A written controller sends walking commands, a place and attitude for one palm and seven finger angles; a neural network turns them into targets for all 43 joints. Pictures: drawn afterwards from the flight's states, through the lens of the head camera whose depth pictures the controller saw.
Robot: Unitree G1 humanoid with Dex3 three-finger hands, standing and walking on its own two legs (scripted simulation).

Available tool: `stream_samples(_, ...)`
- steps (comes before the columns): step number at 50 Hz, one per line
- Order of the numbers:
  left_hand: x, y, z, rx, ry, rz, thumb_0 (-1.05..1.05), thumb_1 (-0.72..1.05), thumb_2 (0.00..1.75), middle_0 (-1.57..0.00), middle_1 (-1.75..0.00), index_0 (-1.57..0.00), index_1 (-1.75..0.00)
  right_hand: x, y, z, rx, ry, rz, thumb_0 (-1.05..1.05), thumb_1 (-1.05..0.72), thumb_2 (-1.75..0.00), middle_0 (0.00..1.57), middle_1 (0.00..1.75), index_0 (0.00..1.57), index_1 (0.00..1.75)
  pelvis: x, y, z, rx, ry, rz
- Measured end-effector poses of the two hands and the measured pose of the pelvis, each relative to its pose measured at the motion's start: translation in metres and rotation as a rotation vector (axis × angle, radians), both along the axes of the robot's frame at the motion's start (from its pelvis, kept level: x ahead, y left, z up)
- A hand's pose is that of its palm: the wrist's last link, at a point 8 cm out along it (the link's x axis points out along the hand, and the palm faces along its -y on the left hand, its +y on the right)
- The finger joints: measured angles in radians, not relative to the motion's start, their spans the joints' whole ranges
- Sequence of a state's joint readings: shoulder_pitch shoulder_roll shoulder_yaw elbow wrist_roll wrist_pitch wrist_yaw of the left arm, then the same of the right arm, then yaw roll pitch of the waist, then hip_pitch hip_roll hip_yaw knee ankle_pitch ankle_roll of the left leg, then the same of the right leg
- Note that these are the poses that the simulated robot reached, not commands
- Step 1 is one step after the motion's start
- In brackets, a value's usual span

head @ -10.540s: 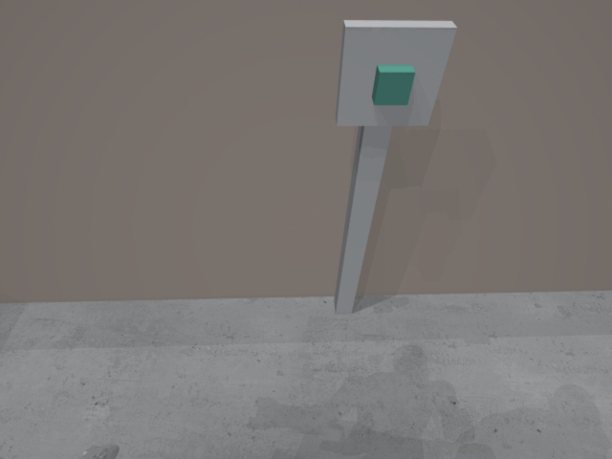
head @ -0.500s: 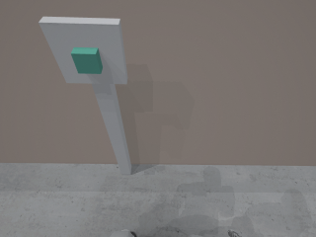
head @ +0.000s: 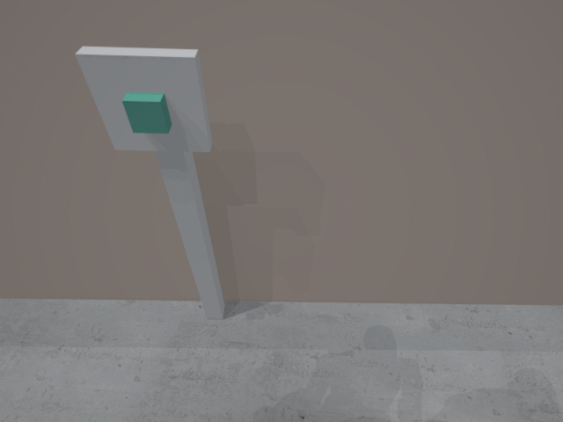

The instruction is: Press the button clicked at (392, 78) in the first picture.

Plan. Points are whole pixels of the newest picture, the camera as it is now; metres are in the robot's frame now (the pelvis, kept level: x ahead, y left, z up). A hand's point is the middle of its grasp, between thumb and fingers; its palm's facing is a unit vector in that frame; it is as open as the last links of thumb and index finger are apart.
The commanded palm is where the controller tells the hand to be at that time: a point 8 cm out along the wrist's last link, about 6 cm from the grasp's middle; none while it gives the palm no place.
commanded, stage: come to a stop and stand still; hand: left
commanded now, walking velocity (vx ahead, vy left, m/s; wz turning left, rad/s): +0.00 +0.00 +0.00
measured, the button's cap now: (148, 112) +0.56 +0.28 +0.15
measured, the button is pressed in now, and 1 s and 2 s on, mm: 0 0 0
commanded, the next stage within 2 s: look again from close up in 0.28 s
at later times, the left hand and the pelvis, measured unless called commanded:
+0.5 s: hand out of the picture -0.03 +0.17 -0.18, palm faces +0.02 -0.99 -0.16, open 7.4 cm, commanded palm none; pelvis -0.01 +0.02 -0.01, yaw -1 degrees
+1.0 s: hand out of the picture +0.04 +0.21 -0.17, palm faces +0.01 -0.97 -0.23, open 7.3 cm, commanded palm none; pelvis +0.02 +0.03 +0.00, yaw -1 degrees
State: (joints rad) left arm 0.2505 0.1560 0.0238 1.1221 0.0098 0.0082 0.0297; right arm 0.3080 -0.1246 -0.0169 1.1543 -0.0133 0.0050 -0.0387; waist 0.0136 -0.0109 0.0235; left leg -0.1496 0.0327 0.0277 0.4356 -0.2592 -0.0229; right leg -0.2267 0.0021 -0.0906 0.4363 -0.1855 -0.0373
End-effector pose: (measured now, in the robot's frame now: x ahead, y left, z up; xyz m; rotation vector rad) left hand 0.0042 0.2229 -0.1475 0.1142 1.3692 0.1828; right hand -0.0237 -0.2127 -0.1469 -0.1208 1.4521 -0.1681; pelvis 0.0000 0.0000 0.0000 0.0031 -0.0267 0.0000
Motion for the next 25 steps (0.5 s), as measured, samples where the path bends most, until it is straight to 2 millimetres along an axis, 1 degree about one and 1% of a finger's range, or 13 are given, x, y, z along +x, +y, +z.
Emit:
stream_samples(3,-0.013,-0.004,0.001,-0.007,0.023,0.000,0.00,0.92,0.90,-0.20,-0.30,-0.20,-0.30,-0.010,0.007,-0.001,0.022,0.011,-0.007,0.01,-0.91,-0.90,0.20,0.30,0.19,0.30,-0.004,0.000,0.001,0.002,-0.003,-0.003)
stream_samples(8,-0.035,-0.011,0.002,-0.017,0.070,0.003,0.00,0.91,0.90,-0.20,-0.30,-0.20,-0.30,-0.021,0.016,-0.003,0.048,0.015,-0.022,0.01,-0.91,-0.90,0.20,0.30,0.20,0.30,-0.009,0.000,0.001,0.004,0.004,-0.011)
stream_samples(13,-0.049,-0.016,0.001,-0.033,0.105,0.009,0.00,0.91,0.90,-0.20,-0.30,-0.20,-0.30,-0.031,0.021,-0.003,0.052,0.026,-0.036,0.00,-0.91,-0.90,0.20,0.30,0.20,0.30,-0.011,0.002,0.001,0.003,0.013,-0.017)
stream_samples(16,-0.052,-0.018,0.000,-0.042,0.114,0.012,0.00,0.90,0.90,-0.20,-0.30,-0.20,-0.30,-0.035,0.023,-0.002,0.048,0.035,-0.042,0.00,-0.91,-0.90,0.20,0.30,0.20,0.30,-0.010,0.004,0.001,0.002,0.016,-0.019)
stream_samples(20,-0.051,-0.018,-0.002,-0.045,0.110,0.004,0.00,0.90,0.90,-0.20,-0.30,-0.20,-0.30,-0.037,0.024,-0.002,0.043,0.043,-0.041,0.00,-0.91,-0.90,0.20,0.30,0.19,0.30,-0.009,0.007,0.000,-0.002,0.018,-0.020)
stream_samples(23,-0.046,-0.012,-0.005,-0.036,0.091,-0.020,0.00,0.90,0.90,-0.20,-0.30,-0.20,-0.30,-0.030,0.024,-0.007,0.040,0.015,-0.035,0.00,-0.91,-0.90,0.20,0.30,0.19,0.30,-0.009,0.014,-0.005,-0.012,0.024,-0.016)
stream_samples(25,-0.039,-0.004,-0.006,-0.028,0.078,-0.032,0.00,0.90,0.90,-0.20,-0.30,-0.20,-0.30,-0.023,0.026,-0.009,0.035,-0.023,-0.037,0.01,-0.91,-0.90,0.20,0.30,0.19,0.30,-0.007,0.018,-0.007,-0.008,0.025,-0.013)
